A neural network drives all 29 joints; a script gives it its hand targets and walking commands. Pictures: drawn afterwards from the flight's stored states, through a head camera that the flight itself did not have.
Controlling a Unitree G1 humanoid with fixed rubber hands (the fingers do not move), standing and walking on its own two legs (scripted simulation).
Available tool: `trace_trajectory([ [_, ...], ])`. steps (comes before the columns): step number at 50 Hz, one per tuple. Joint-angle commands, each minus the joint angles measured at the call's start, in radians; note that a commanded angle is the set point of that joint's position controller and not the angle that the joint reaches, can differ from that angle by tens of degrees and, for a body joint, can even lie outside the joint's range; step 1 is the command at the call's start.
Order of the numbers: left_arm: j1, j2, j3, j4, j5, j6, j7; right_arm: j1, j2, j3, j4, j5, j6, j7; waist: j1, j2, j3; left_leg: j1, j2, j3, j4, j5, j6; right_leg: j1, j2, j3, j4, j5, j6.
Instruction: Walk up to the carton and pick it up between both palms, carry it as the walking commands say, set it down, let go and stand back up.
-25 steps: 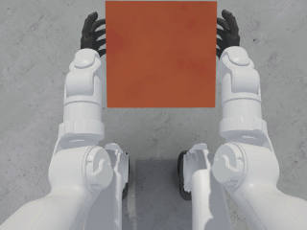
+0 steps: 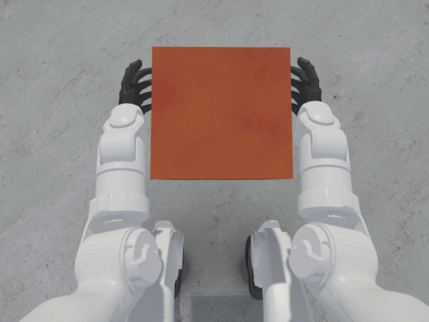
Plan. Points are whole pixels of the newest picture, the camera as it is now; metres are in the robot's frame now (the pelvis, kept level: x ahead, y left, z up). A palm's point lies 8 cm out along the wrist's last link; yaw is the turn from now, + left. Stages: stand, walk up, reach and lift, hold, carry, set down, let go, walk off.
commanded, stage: reach and lift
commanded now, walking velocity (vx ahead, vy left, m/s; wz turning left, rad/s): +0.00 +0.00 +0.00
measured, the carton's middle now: (218, 128) +0.47 +0.00 -0.13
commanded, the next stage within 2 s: none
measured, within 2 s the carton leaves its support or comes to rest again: neither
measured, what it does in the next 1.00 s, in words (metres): rises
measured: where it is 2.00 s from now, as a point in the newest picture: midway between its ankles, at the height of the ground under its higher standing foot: (214, 277)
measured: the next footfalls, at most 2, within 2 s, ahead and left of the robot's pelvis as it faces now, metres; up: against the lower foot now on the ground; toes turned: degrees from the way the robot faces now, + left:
none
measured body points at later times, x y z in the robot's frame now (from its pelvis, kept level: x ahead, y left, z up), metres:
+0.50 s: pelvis +0.01 +0.00 +0.06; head +0.24 +0.00 +0.45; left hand +0.48 +0.15 +0.01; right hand +0.48 -0.15 +0.01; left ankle +0.09 +0.15 -0.51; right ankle +0.09 -0.14 -0.51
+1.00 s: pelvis +0.03 +0.00 +0.13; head +0.21 +0.00 +0.54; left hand +0.45 +0.15 +0.09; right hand +0.46 -0.15 +0.09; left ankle +0.09 +0.15 -0.51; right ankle +0.09 -0.14 -0.51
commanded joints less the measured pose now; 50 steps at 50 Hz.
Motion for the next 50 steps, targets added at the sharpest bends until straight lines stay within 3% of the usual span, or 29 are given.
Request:
trace_trajectory([
  [1,-0.658,-0.994,-0.556,0.056,-0.196,-0.018,-0.290,-0.602,1.018,0.533,0.084,0.190,-0.007,0.286,-0.003,-0.013,-1.001,0.564,-0.172,0.171,-0.165,0.222,0.024,0.617,0.168,-0.156,-0.172,0.233,-0.020],
  [21,-0.513,-1.052,-0.588,0.029,-0.173,-0.015,-0.300,-0.465,1.068,0.561,0.046,0.170,-0.005,0.312,-0.002,-0.005,-0.919,0.744,-0.166,0.147,-0.338,0.264,0.025,0.766,0.169,-0.140,-0.341,0.266,-0.025],
  [50,-0.291,-1.089,-0.638,-0.041,-0.139,-0.001,-0.353,-0.247,1.130,0.613,-0.032,0.137,0.009,0.346,0.001,-0.007,-0.723,1.023,-0.148,0.118,-0.623,0.315,0.042,1.080,0.155,-0.103,-0.621,0.338,-0.038],
])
